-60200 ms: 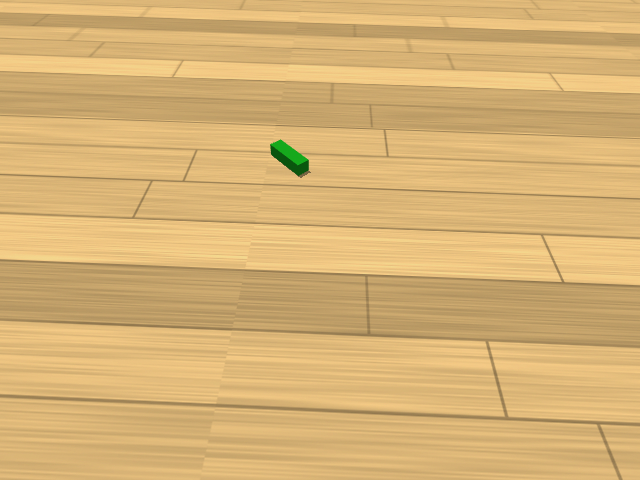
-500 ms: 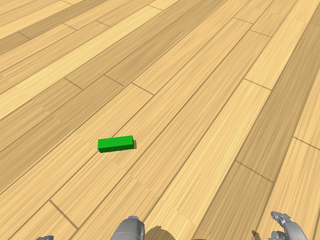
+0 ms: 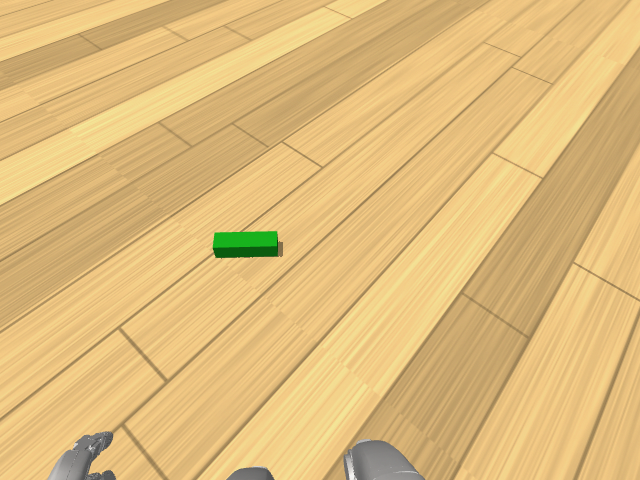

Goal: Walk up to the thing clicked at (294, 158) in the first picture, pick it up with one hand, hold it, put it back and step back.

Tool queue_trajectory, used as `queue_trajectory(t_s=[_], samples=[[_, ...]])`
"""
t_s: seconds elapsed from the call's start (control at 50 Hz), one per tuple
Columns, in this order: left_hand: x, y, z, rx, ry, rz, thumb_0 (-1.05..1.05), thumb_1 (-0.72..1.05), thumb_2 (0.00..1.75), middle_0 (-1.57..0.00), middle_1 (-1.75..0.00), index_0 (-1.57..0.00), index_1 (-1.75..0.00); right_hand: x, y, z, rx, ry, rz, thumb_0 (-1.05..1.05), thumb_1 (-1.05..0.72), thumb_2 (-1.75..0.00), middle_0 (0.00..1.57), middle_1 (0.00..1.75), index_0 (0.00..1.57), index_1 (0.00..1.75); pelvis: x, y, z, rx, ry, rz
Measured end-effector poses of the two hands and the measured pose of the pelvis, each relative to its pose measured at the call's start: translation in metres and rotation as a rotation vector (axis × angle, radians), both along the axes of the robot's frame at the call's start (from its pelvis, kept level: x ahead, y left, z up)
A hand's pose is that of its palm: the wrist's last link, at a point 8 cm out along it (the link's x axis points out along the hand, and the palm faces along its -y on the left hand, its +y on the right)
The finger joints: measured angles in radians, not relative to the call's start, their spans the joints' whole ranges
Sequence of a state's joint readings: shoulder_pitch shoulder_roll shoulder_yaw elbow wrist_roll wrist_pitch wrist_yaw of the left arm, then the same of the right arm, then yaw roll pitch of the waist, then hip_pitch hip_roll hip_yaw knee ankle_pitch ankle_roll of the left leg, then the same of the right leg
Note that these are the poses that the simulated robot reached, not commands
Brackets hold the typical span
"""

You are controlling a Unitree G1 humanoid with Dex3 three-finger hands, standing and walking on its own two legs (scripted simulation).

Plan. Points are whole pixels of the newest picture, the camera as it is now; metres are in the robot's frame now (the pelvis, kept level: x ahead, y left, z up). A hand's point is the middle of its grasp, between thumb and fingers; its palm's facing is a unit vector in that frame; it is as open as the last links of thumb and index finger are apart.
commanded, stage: step back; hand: left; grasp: from above
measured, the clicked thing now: (246, 244) +0.93 +0.27 -0.73
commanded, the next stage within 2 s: stand in 1.28 s
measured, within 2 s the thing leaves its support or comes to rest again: neither
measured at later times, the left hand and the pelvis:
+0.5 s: hand out of the picture -0.08 +0.28 -0.14, palm faces +0.03 -0.90 -0.43, open 7.4 cm; pelvis -0.12 -0.01 +0.00, yaw +1 degrees
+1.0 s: hand out of the picture -0.01 +0.24 -0.14, palm faces +0.03 -0.92 -0.39, open 7.4 cm; pelvis -0.08 -0.03 +0.00, yaw +2 degrees
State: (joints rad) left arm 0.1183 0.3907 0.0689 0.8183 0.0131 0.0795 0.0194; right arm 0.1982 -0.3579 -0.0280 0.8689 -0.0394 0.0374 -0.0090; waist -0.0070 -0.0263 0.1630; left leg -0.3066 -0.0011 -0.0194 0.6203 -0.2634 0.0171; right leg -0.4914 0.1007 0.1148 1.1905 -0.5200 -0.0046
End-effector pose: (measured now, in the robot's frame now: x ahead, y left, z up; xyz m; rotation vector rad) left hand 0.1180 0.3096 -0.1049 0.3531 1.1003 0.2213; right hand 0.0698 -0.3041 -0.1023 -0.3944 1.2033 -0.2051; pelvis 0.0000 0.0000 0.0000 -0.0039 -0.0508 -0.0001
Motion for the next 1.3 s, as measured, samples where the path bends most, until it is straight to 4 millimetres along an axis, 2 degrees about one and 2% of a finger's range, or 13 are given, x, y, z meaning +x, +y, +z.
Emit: queue_trajectory(t_s=[0.08,0.16,0.22,0.28,0.4,0.5,0.56,0.62,0.74,0.84,0.92,1.1,1.3], samples=[[-0.045,-0.007,-0.003,0.006,0.043,-0.014,0.01,0.9,0.89,-0.2,-0.3,-0.2,-0.3,-0.005,-0.01,0.002,-0.004,-0.079,0.014,0.0,-0.9,-0.89,0.21,0.3,0.2,0.3,-0.032,-0.008,-0.002,0.0,0.01,-0.032],[-0.094,-0.017,-0.008,0.033,0.092,-0.03,0.01,0.9,0.89,-0.2,-0.3,-0.2,-0.3,-0.017,-0.028,-0.008,0.008,-0.149,0.01,0.0,-0.9,-0.89,0.21,0.3,0.2,0.3,-0.064,-0.019,-0.012,-0.011,0.008,-0.069],[-0.134,-0.024,-0.003,0.035,0.125,-0.014,0.01,0.9,0.89,-0.2,-0.3,-0.2,-0.3,-0.04,-0.035,-0.01,0.019,-0.137,-0.015,0.0,-0.9,-0.89,0.2,0.3,0.2,0.3,-0.081,-0.025,-0.008,0.0,0.0,-0.068],[-0.163,-0.025,0.006,0.043,0.139,0.018,0.01,0.9,0.89,-0.21,-0.3,-0.2,-0.3,-0.065,-0.038,-0.011,0.034,-0.101,-0.028,0.0,-0.9,-0.89,0.2,0.3,0.2,0.3,-0.093,-0.027,-0.002,0.019,-0.001,-0.058],[-0.193,-0.012,0.015,0.058,0.1,0.063,0.01,0.9,0.89,-0.21,-0.3,-0.2,-0.3,-0.117,-0.035,-0.017,0.039,0.028,-0.006,0.0,-0.9,-0.89,0.2,0.3,0.2,0.3,-0.109,-0.023,0.001,0.021,0.006,0.0],[-0.205,0.007,0.008,0.051,0.109,0.077,0.01,0.9,0.89,-0.21,-0.3,-0.2,-0.3,-0.137,-0.021,-0.016,0.041,0.065,-0.005,0.01,-0.9,-0.89,0.2,0.3,0.2,0.3,-0.117,-0.012,-0.001,0.04,0.001,0.027],[-0.204,0.009,0.007,0.038,0.137,0.071,0.01,0.9,0.89,-0.2,-0.3,-0.2,-0.3,-0.143,-0.014,-0.009,0.049,0.033,-0.018,0.01,-0.9,-0.89,0.2,0.3,0.2,0.3,-0.117,-0.01,0.003,0.033,0.007,0.02],[-0.194,0.007,0.007,0.029,0.129,0.049,0.01,0.9,0.9,-0.2,-0.3,-0.2,-0.3,-0.147,-0.013,-0.003,0.05,0.015,-0.03,0.0,-0.9,-0.89,0.21,0.3,0.2,0.3,-0.115,-0.013,0.006,0.03,0.004,0.012],[-0.162,-0.013,0.007,0.031,0.074,0.011,0.01,0.9,0.9,-0.2,-0.3,-0.2,-0.3,-0.14,-0.033,-0.011,0.05,0.01,-0.055,0.0,-0.9,-0.89,0.21,0.3,0.2,0.3,-0.106,-0.028,0.0,0.017,-0.003,-0.002],[-0.147,-0.032,0.009,0.022,0.014,0.022,0.01,0.9,0.89,-0.2,-0.3,-0.2,-0.3,-0.119,-0.041,-0.019,0.047,0.024,-0.044,0.0,-0.9,-0.89,0.2,0.3,0.2,0.3,-0.096,-0.035,-0.001,0.006,-0.01,0.014],[-0.141,-0.036,0.011,0.009,0.013,0.033,0.01,0.9,0.89,-0.21,-0.3,-0.2,-0.3,-0.099,-0.038,-0.017,0.051,0.017,-0.016,0.0,-0.9,-0.89,0.2,0.3,0.2,0.29,-0.087,-0.033,0.003,0.008,-0.004,0.02],[-0.12,-0.017,-0.004,-0.015,0.058,0.055,0.01,0.9,0.89,-0.21,-0.3,-0.2,-0.3,-0.068,-0.013,-0.014,0.042,0.019,-0.007,0.0,-0.9,-0.89,0.2,0.3,0.2,0.29,-0.069,-0.015,0.001,0.012,0.005,0.019],[-0.095,-0.008,-0.002,-0.034,0.062,0.04,0.01,0.9,0.89,-0.2,-0.3,-0.2,-0.3,-0.023,0.015,0.0,0.074,-0.049,0.006,0.0,-0.9,-0.89,0.2,0.3,0.2,0.3,-0.056,-0.003,0.011,0.0,0.01,0.002]])
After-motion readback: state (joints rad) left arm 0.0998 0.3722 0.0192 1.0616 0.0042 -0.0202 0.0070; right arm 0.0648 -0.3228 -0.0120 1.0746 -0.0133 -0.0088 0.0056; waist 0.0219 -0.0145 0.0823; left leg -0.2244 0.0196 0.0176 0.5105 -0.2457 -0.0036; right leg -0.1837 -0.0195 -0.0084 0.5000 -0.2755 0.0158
